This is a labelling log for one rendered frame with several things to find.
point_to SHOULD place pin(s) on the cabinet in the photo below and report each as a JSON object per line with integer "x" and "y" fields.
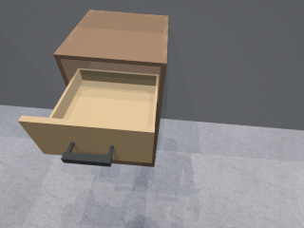
{"x": 118, "y": 41}

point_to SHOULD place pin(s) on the drawer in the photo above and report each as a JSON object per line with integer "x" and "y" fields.
{"x": 100, "y": 108}

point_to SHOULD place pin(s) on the handle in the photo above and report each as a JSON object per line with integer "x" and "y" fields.
{"x": 87, "y": 159}

